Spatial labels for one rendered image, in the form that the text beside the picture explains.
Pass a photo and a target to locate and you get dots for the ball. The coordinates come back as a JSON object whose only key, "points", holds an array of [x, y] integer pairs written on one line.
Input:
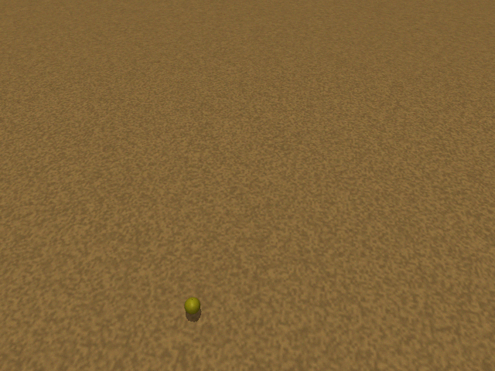
{"points": [[192, 305]]}

